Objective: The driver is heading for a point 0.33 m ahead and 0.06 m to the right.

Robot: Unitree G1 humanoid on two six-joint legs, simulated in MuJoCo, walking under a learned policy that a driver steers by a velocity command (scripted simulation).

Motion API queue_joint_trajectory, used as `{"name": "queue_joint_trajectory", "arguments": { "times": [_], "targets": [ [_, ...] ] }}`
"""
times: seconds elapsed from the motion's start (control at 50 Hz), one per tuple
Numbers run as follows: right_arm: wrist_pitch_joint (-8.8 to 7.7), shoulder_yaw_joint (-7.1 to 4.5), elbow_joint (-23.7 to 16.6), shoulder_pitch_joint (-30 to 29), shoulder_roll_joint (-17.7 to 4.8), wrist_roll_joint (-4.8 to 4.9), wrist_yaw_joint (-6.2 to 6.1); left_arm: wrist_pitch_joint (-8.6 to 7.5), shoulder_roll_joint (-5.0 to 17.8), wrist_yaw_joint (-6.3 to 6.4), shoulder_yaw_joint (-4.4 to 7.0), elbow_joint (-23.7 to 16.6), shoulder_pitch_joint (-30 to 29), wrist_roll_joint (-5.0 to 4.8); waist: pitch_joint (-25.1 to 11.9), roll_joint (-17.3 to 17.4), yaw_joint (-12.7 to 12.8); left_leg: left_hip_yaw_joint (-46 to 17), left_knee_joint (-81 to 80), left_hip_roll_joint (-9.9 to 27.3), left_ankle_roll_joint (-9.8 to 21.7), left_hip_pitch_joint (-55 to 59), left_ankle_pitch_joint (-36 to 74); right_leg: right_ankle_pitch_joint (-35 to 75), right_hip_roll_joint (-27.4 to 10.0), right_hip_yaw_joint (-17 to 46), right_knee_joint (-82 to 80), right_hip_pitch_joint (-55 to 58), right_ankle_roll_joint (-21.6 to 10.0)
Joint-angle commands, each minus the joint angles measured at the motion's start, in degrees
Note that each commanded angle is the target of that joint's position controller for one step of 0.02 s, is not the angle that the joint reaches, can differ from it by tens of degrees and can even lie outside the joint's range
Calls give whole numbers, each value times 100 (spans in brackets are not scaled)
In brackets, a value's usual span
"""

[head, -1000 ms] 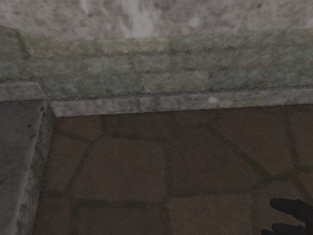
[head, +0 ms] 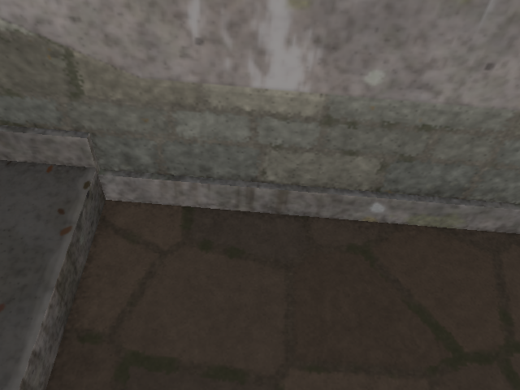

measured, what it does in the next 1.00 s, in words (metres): walks ahead: right foot, then left foot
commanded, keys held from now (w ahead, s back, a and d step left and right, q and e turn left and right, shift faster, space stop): q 0.10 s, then e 0.10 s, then w+e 0.40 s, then no key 0.40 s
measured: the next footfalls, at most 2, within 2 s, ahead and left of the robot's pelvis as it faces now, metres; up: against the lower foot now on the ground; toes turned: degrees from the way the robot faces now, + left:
right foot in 0.34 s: +0.05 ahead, -0.13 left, +0.00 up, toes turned +5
left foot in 0.72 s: +0.28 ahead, +0.12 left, +0.00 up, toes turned -8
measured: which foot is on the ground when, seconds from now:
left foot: down 0.00-0.36, up 0.38-0.70, down 0.72-1.00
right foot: up 0.00-0.32, down 0.34-0.72, up 0.74-1.00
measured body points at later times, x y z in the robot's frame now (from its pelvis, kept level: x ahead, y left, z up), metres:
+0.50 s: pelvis +0.06 -0.02 +0.00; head +0.07 -0.04 +0.45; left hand +0.09 +0.25 -0.11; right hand +0.24 -0.27 -0.09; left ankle +0.06 +0.11 -0.68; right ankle +0.01 -0.13 -0.73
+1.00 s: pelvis +0.20 +0.02 +0.01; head +0.24 +0.03 +0.46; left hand +0.42 +0.25 -0.09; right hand +0.27 -0.26 -0.10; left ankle +0.24 +0.13 -0.74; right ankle +0.22 -0.13 -0.70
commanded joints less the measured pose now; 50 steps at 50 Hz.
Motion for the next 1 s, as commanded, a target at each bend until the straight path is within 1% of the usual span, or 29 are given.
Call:
{"name": "queue_joint_trajectory", "arguments": {
  "times": [0.02, 0.14, 0.2, 0.24, 0.26, 0.28, 0.32, 0.34, 0.36, 0.38, 0.4, 0.42, 0.48, 0.56, 0.6, 0.64, 0.7, 0.72, 0.74, 0.76, 0.78, 0.8, 0.84, 0.86, 0.88, 0.92, 0.94, 0.96, 1.0],
  "targets": [
    [-66, -209, -519, -294, -862, 51, -102, -91, 464, 54, 122, -424, 15, -6, -802, 862, 122, -1552, -1094, 1288, 971, 901, 2320, 662, 20, 304, 167, -537, 42],
    [-102, -217, -517, -223, -871, 13, -209, -102, 255, 18, -19, -470, -199, -3, -836, 979, -51, -1706, -1072, 1225, 906, 1030, 1310, 1017, 52, 412, -1516, -255, 180],
    [-89, -114, -451, -231, -635, -108, -100, -131, 183, -99, -61, -429, -58, -14, -856, 1088, -96, -1548, -985, 1185, 1014, 490, 1180, 782, -62, 219, -2029, 692, 120],
    [-96, -51, -302, -11, -516, -108, -16, -184, 114, -202, -107, -421, -24, -53, -724, 1091, -208, -1632, -1227, 1130, 977, 185, -869, 737, 22, -37, -2525, 1168, -21],
    [-96, -100, -257, 35, -718, -84, 11, -217, 169, -242, -97, -449, -34, -94, -476, 1154, -222, -1763, -1324, 1155, 966, 20, -1715, 700, 166, -226, -2765, 1252, -132],
    [-107, -125, -237, 40, -828, -68, 19, -263, 213, -274, -85, -450, 11, -125, -277, 1132, -179, -1869, -1339, 1173, 930, -96, -2281, 667, 257, -332, -3106, 1397, -281],
    [-164, -77, -216, 48, -710, -24, 7, -382, 182, -304, -98, -392, 307, -141, -133, 926, -26, -1892, -1076, 1069, 746, -203, -2629, 455, 248, -212, -3713, 1811, -614],
    [-226, -20, -285, -138, -522, -12, -10, -447, 251, -301, -97, -314, 641, -106, -112, 664, 87, -1657, -473, 889, 567, -505, -2322, 404, -114, 383, -3920, 2127, -864],
    [-325, 23, -452, -294, -312, -18, 0, -486, 644, -287, 1, -226, 981, -108, -78, -215, 78, -506, 605, 183, 160, -1206, -1830, -349, -728, 1529, -4453, 2482, -1370],
    [-474, -38, -594, -562, -439, 75, -2, -505, 952, -344, 117, -133, 1354, -118, 178, -1246, 219, 285, 1655, -221, -163, -2000, -1550, -956, -1508, 3325, -5334, 2720, -2007],
    [-580, -125, -698, -967, -719, 172, -21, -527, 813, -362, 72, -139, 1558, -74, 477, -1217, 485, -109, 2332, -41, -211, -2716, -1987, -809, -1822, 4046, -5641, 2930, -2288],
    [-638, -147, -685, -1003, -705, 203, 4, -555, 727, -345, 51, -158, 1546, -47, 461, -911, 431, -297, 2777, 132, -214, -2963, -1806, -617, -1748, 3843, -5569, 3114, -2203],
    [-741, -100, -631, -1060, -480, 28, 131, -478, 563, -219, 23, -255, 1396, -175, 177, -382, 310, -307, 2522, 339, -260, -2919, -546, 733, -1227, 2784, -5512, 3399, -1808],
    [-723, 9, -559, -1269, -76, 44, 258, -343, 552, -176, 41, -341, 1341, -160, 20, -549, 345, 200, 984, 10, -509, -1291, 271, 1586, -540, 1620, -5390, 2383, -1504],
    [-700, -32, -593, -1364, -182, 110, 262, -324, 730, -194, 106, -374, 1450, -196, 35, -664, 383, 216, 479, -109, -579, -699, 266, 1402, -559, 1706, -5304, 2017, -1502],
    [-752, -89, -571, -1177, -420, 12, 153, -312, 838, -194, 152, -449, 1245, -174, 30, -823, 223, 82, -49, -31, -546, -248, 476, 2091, -681, 1850, -5021, 2076, -1295],
    [-732, -228, -374, -368, -711, -25, 82, -342, 509, -167, 76, -534, 1252, -194, -584, -574, -226, -134, -823, 273, -130, 1218, 1462, 3483, -422, 1701, -3895, 2267, -819],
    [-732, -258, -377, 236, -1026, -159, 65, -304, 197, -155, -38, -616, 1367, -56, -1383, 146, -435, -872, -504, 1162, 200, 2531, 2337, 2352, -79, 1374, -2562, 1617, -579],
    [-659, -397, -247, 513, -1563, -269, 104, -314, 3, -84, -107, -713, 1908, -133, -1748, 2261, -213, -3066, -948, 2500, 1165, 3420, 2797, -405, 660, 702, -902, 127, -221],
    [-610, -295, -167, 535, -1109, -89, 138, -303, 511, -43, 11, -541, 2033, -169, -1556, 1878, -219, -3555, -1258, 2610, 1417, 3077, 2399, -932, 474, 964, 81, -208, -65],
    [-571, -209, -172, 304, -888, -75, 113, -267, 756, -48, 77, -480, 1676, -173, -1009, 1175, -235, -2633, -1132, 2356, 1227, 2575, 2721, -651, 321, 937, 487, -328, -20],
    [-531, -136, -146, 135, -734, -120, 107, -250, 728, -58, 57, -454, 1440, -124, -845, 726, -173, -1958, -1089, 2037, 1083, 2231, 3150, -420, 174, 746, 511, -225, -8],
    [-457, -33, -8, -235, -557, -90, 77, -228, 542, -72, 14, -605, 1043, -52, -495, 673, 30, -1245, -1148, 1631, 914, 1627, 3888, -22, -145, 565, -187, -110, 2],
    [-464, -36, 98, -180, -647, -119, 25, -240, 333, -95, -70, -724, 753, 13, -505, 695, 15, -1148, -1252, 1597, 966, 1404, 3975, 9, -74, 362, -495, 140, 19],
    [-454, -32, 217, -147, -652, -88, -6, -237, 130, -104, -122, -723, 740, -13, -602, 748, 67, -1064, -1284, 1580, 991, 1322, 4051, -1, -54, 337, -864, 320, 38],
    [-422, -27, 272, -388, -677, -84, -6, -217, 17, -141, -224, -698, 751, 9, -743, 1034, 151, -707, -1278, 1416, 1031, 1028, 3985, 129, -64, 263, -1736, 883, 115],
    [-451, 34, 511, 120, -501, -86, 35, -30, 60, -314, -241, -370, 1155, 296, -847, 977, 127, -481, -1204, 1254, 907, 1154, 4212, 222, 275, -127, -2084, 1303, -99],
    [-457, -48, 379, -394, -829, 45, 13, -118, -34, -261, -290, -742, 516, -15, -756, 1038, 83, -597, -1262, 1405, 943, 837, 3793, 765, -25, 233, -2478, 1406, -14],
    [-420, -28, 455, -470, -847, 66, -25, -137, 116, -211, -311, -798, 316, -32, -816, 923, 97, -672, -1217, 1433, 897, 735, 3196, 1289, 36, 187, -3156, 1904, -20]
  ]
}}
